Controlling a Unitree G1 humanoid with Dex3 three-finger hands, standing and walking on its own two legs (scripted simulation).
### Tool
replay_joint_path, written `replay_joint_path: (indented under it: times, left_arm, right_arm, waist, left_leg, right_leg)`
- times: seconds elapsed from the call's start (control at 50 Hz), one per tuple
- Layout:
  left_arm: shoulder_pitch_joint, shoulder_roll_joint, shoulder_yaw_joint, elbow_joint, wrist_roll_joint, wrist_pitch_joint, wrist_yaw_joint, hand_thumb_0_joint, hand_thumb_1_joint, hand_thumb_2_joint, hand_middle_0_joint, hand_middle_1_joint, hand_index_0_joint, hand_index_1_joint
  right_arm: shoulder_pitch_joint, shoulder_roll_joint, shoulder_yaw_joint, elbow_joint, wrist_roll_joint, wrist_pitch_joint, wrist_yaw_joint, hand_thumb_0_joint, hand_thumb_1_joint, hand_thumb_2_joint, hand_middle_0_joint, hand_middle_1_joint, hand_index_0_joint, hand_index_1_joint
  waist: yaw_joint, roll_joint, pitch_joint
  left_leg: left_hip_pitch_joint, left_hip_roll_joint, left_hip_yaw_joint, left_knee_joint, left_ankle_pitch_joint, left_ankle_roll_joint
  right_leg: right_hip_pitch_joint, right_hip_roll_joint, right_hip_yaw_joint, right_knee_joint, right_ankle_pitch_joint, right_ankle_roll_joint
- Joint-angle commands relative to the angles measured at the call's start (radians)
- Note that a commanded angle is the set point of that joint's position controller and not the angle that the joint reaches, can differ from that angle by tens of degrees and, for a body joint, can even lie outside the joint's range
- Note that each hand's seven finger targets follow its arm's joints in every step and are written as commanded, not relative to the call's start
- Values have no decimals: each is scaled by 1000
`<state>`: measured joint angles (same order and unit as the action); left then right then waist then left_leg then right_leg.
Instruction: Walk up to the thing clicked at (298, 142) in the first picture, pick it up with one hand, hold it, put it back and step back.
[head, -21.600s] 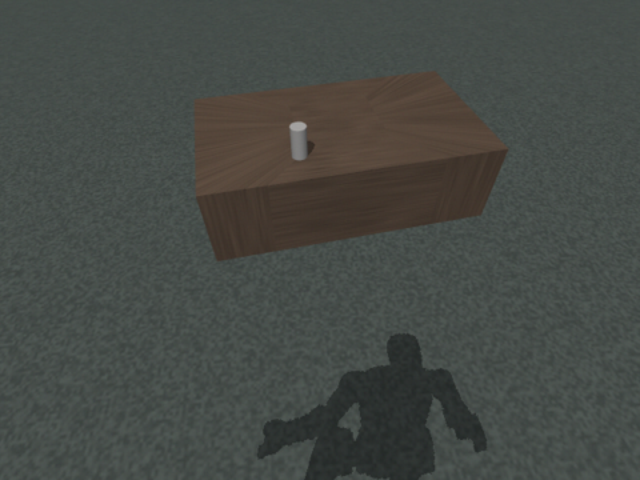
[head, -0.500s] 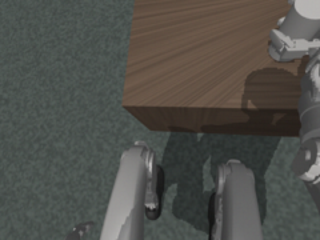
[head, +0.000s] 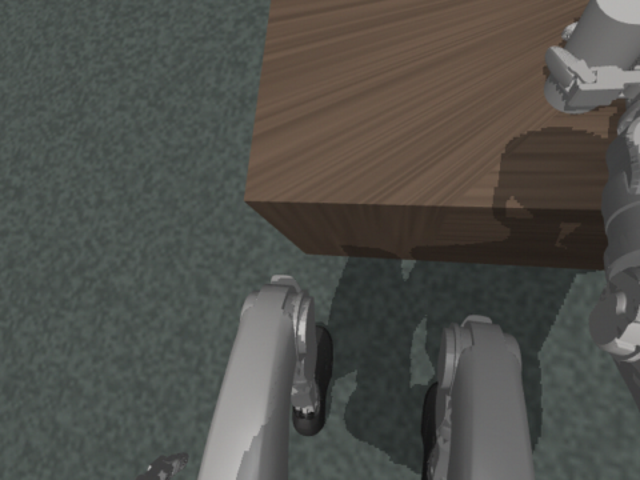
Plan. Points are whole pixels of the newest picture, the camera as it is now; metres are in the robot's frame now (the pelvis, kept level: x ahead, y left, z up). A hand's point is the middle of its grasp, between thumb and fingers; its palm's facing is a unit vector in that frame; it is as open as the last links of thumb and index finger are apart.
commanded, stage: loosen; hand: right
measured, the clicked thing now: (601, 49) +0.59 -0.18 +0.00
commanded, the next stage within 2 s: open in 0.10 s
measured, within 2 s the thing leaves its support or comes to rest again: neither
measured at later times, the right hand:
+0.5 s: hand (597, 47) +0.58 -0.18 +0.01, palm faces +0.12 +0.99 -0.03, open 10.6 cm
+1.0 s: hand out of the picture +0.59 -0.23 +0.09, palm faces +0.21 +0.98 -0.07, open 15.5 cm
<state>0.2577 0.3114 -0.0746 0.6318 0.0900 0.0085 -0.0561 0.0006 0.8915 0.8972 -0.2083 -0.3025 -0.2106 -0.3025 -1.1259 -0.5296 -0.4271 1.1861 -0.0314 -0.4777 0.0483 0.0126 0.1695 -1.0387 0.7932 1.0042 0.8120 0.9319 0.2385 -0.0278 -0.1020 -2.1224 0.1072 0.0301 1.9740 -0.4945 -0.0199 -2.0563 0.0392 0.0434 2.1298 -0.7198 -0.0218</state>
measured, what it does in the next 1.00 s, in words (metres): stands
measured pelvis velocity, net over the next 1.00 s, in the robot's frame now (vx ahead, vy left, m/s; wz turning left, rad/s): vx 0.00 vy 0.00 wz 0.00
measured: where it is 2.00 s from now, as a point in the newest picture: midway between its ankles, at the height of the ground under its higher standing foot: (373, 430)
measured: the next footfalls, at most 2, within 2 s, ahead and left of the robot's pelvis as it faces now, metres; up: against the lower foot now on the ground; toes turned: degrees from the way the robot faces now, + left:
none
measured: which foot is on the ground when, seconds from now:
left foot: down 0.00-1.00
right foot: down 0.00-1.00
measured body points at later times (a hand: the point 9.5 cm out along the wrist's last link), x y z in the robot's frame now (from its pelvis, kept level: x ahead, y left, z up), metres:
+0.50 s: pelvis +0.00 +0.00 -0.01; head +0.24 -0.03 +0.37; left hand +0.03 +0.28 -0.11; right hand +0.57 -0.23 +0.01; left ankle +0.14 +0.14 -0.39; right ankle +0.07 -0.11 -0.39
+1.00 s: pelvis +0.00 +0.00 +0.03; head +0.23 -0.03 +0.42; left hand +0.03 +0.27 -0.08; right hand +0.58 -0.28 +0.10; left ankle +0.14 +0.14 -0.39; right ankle +0.07 -0.11 -0.39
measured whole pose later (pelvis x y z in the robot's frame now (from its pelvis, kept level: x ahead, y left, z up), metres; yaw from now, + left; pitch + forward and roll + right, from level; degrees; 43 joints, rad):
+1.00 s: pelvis +0.00 +0.00 +0.03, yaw +0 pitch +37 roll +5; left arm 0.25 0.30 -0.07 0.63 0.05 0.04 -0.02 0.00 0.89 0.90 -0.21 -0.30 -0.20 -0.30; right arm -1.15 -0.65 -0.48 1.10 -0.04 -0.35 0.08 -0.01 0.31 -0.18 0.22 0.19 0.22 0.18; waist 0.22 -0.04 -0.12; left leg -2.02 0.10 0.03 1.88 -0.49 -0.03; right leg -1.96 0.03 0.04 2.03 -0.71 -0.03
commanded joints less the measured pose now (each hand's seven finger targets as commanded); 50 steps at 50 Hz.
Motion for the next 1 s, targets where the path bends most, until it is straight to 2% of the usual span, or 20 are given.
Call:
replay_joint_path:
  times: [0.0,0.02,0.1,0.18,0.2,0.22,0.26,0.28,0.32,0.36,0.38,0.44,0.46,0.62,0.64,0.8,0.88,0.92,0.96,0.98]
  left_arm:
    - [240,220,78,7,-1,0,14,0,883,902,-210,-306,-206,-310]
    - [212,216,72,-21,-3,-2,13,0,881,902,-210,-303,-204,-308]
    - [225,229,79,-14,-1,6,10,0,926,875,-219,-316,-228,-305]
    - [218,224,74,-21,-1,11,10,0,930,877,-216,-316,-228,-303]
    - [220,224,75,-20,-3,10,10,0,904,890,-214,-310,-217,-306]
    - [213,224,73,-23,-3,9,11,0,874,912,-214,-306,-207,-313]
    - [217,227,75,-24,-6,7,12,0,903,895,-214,-310,-217,-307]
    - [212,223,75,-28,-5,7,14,0,902,892,-213,-310,-217,-306]
    - [235,233,84,1,-3,9,15,0,898,895,-214,-310,-216,-308]
    - [210,225,69,-33,-8,5,14,0,899,897,-213,-311,-215,-309]
    - [211,227,71,-22,-7,5,13,0,897,897,-214,-310,-215,-309]
    - [215,231,75,-32,-8,8,13,0,887,903,-216,-311,-214,-314]
    - [213,226,74,-32,-6,9,12,0,885,906,-213,-309,-210,-312]
    - [220,225,73,-17,-5,12,14,0,874,910,-215,-309,-208,-316]
    - [219,227,70,-27,-6,11,13,0,902,889,-215,-303,-211,-305]
    - [232,237,82,-27,-21,31,26,0,883,902,-209,-298,-200,-306]
    - [235,227,85,-29,-38,32,48,0,878,906,-205,-294,-195,-304]
    - [251,230,87,-9,-48,30,57,0,877,906,-206,-297,-197,-306]
    - [249,239,99,25,-55,27,66,0,871,903,-208,-298,-200,-307]
    - [252,229,96,45,-58,24,69,0,872,904,-210,-300,-202,-309]
  right_arm:
    - [-426,-201,-5,-195,12,-81,0,0,-340,-1224,1269,1329,1288,1330]
    - [-453,-204,-3,-236,12,-87,-3,0,-323,-1223,1249,1321,1271,1322]
    - [-441,-196,3,-216,4,-81,-1,0,-73,-904,1149,1041,1152,1042]
    - [-454,-194,14,-224,6,-72,2,0,22,-615,1086,850,1082,851]
    - [-434,-195,8,-219,9,-69,3,0,80,-639,1006,812,1002,812]
    - [-452,-181,22,-209,9,-67,8,0,0,-716,1086,892,1082,892]
    - [-449,-205,7,-214,10,-64,6,0,125,-560,926,746,922,746]
    - [-470,-194,23,-238,11,-68,8,0,128,-517,868,692,867,693]
    - [-412,-202,13,-172,7,-55,9,0,135,-446,783,603,776,604]
    - [-464,-180,23,-228,17,-60,12,0,193,-374,742,541,734,542]
    - [-447,-194,11,-215,16,-61,9,0,206,-344,711,506,702,506]
    - [-442,-184,15,-209,16,-56,11,0,224,-295,643,443,629,443]
    - [-443,-197,9,-223,15,-59,8,0,234,-285,614,424,603,425]
    - [-440,-188,23,-228,12,-58,4,0,233,-247,432,316,416,316]
    - [-449,-200,14,-223,13,-58,5,0,210,-327,366,342,360,341]
    - [-516,-367,-65,-378,2,-25,-3,0,280,-205,221,196,212,196]
    - [-556,-390,-48,-411,1,24,18,0,338,-128,146,114,137,114]
    - [-478,-407,-77,-338,8,64,35,0,394,-93,109,79,101,79]
    - [-423,-371,-62,-213,20,107,65,0,436,-77,84,61,79,61]
    - [-399,-331,-31,-142,23,125,87,0,460,-82,79,66,77,65]
  waist:
    - [41,-168,-718]
    - [35,-182,-723]
    - [39,-205,-720]
    - [41,-198,-717]
    - [37,-194,-717]
    - [53,-180,-714]
    - [39,-181,-720]
    - [44,-192,-728]
    - [45,-180,-705]
    - [50,-176,-700]
    - [33,-193,-698]
    - [48,-185,-715]
    - [34,-189,-724]
    - [37,-184,-713]
    - [45,-190,-716]
    - [-5,-269,-860]
    - [8,-270,-898]
    - [11,-230,-838]
    - [19,-198,-692]
    - [36,-165,-601]
  left_leg:
    - [544,-39,23,-143,101,47]
    - [528,-37,23,-138,92,49]
    - [505,-36,30,-121,109,52]
    - [522,-37,24,-133,88,50]
    - [534,-35,24,-133,92,50]
    - [518,-38,27,-137,80,48]
    - [526,-37,25,-133,80,48]
    - [524,-36,23,-134,77,48]
    - [532,-39,25,-144,60,46]
    - [510,-36,27,-137,67,46]
    - [505,-34,27,-126,79,49]
    - [503,-36,32,-118,107,49]
    - [519,-37,26,-124,100,50]
    - [526,-37,24,-135,74,46]
    - [523,-36,26,-126,93,47]
    - [592,-37,18,-157,106,53]
    - [657,-40,9,-224,104,51]
    - [672,-43,15,-252,116,50]
    - [616,-47,21,-290,59,52]
    - [600,-49,22,-324,24,50]
  right_leg:
    - [328,2,-17,-291,189,4]
    - [334,1,-13,-297,182,4]
    - [372,-2,4,-304,206,12]
    - [343,-1,-13,-294,176,6]
    - [341,0,-13,-297,181,7]
    - [332,0,-8,-293,163,4]
    - [331,-1,-10,-294,163,4]
    - [329,1,-11,-290,159,3]
    - [310,1,-16,-288,140,0]
    - [322,0,-7,-296,143,3]
    - [338,-2,-5,-300,163,7]
    - [354,-1,1,-288,201,9]
    - [344,-2,-8,-289,192,7]
    - [326,0,-18,-287,154,2]
    - [329,2,-14,-282,179,5]
    - [487,-5,0,-364,203,15]
    - [553,-10,6,-421,184,9]
    - [544,-14,6,-438,207,11]
    - [513,-20,24,-471,153,8]
    - [475,-21,24,-482,112,0]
